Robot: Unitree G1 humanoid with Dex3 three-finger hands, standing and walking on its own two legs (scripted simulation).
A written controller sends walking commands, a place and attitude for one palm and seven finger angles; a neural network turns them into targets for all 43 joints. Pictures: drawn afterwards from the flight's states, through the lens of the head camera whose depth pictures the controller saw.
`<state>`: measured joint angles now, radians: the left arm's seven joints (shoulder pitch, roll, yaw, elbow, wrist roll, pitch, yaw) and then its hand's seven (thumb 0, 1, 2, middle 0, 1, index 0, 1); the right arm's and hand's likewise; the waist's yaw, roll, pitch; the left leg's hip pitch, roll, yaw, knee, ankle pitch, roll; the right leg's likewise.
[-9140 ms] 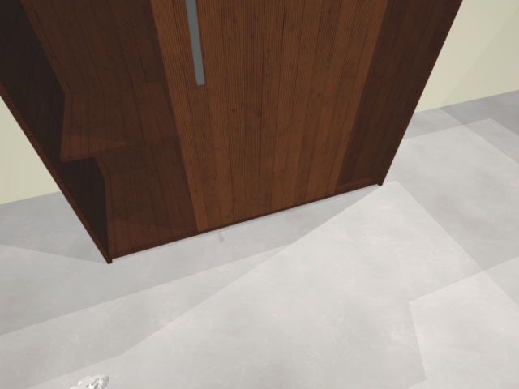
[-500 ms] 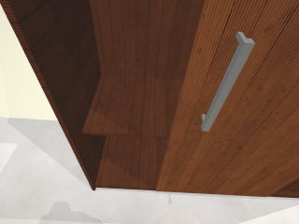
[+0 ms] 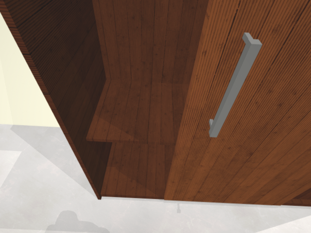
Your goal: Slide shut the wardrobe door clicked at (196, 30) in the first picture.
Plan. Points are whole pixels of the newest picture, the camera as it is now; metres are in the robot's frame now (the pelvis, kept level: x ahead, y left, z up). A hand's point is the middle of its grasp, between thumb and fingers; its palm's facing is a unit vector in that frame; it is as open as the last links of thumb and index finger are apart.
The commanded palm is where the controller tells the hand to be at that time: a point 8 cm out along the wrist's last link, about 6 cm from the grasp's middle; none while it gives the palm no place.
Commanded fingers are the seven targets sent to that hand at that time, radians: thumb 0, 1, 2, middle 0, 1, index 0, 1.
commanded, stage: look again from close up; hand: right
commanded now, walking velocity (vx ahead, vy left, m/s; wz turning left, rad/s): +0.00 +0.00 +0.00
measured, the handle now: (227, 93) +0.42 -0.14 +0.17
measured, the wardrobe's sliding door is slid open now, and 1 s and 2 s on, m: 0.39 0.39 0.39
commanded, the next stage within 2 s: raise the hand with hooked fingers in 0.22 s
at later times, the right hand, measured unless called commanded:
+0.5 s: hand (250, 232) +0.16 -0.21 -0.03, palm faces +0.25 +0.96 -0.14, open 7.4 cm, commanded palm +0.10 -0.24 -0.04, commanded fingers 0.00 -0.67 -0.80 0.22 0.45 0.22 0.45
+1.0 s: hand (270, 226) +0.16 -0.23 +0.03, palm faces -0.01 +1.00 -0.10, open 10.1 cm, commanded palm +0.13 -0.29 +0.04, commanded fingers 0.00 -0.08 -0.55 0.26 0.82 0.26 0.82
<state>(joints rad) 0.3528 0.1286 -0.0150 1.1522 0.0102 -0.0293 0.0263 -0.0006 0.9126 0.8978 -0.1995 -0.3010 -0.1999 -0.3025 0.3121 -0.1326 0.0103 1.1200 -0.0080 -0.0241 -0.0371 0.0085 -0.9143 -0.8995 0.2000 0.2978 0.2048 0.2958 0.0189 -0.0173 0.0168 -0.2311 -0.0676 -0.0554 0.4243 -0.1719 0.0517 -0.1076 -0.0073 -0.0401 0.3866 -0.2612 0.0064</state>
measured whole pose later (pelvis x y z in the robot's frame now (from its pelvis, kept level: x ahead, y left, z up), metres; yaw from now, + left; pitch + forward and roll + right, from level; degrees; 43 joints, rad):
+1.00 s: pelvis -0.02 -0.02 -0.06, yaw -7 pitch +5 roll +3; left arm 0.21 0.19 -0.09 0.55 -0.05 -0.25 0.03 0.01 0.91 0.90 -0.20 -0.30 -0.21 -0.30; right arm 0.37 -0.30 -0.14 -0.13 0.27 -0.26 0.35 0.01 -0.30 -0.65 0.24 0.68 0.25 0.68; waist -0.04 -0.05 -0.09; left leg -0.60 -0.02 0.08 0.88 -0.38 0.02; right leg -0.57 0.03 0.08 0.98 -0.50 -0.02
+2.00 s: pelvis -0.01 -0.01 -0.01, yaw -6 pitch -2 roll +1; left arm 0.23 0.30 -0.09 0.65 -0.08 -0.27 0.06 0.01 0.90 0.90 -0.20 -0.30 -0.20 -0.30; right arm -0.18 -0.56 -0.52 0.21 0.38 0.11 0.58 -0.01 0.50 -0.30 0.30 1.20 0.31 1.20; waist -0.04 -0.09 -0.05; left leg -0.26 -0.03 0.05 0.52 -0.23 0.04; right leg -0.21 0.02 0.06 0.57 -0.32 -0.01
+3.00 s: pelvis -0.01 -0.02 -0.01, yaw -6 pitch -1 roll +1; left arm 0.22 0.28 -0.08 0.65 -0.07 -0.25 0.06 0.01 0.91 0.90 -0.20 -0.30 -0.20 -0.30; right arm -0.21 -0.46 -0.42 0.15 0.34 0.15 0.48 -0.01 0.50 -0.30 0.30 1.20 0.31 1.20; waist -0.03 -0.07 -0.05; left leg -0.25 -0.02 0.03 0.50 -0.22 0.02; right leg -0.20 0.04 0.04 0.54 -0.31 -0.03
